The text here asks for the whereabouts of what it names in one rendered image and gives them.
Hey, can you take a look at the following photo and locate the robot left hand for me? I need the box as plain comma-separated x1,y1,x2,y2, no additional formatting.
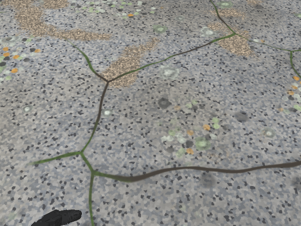
31,209,82,226

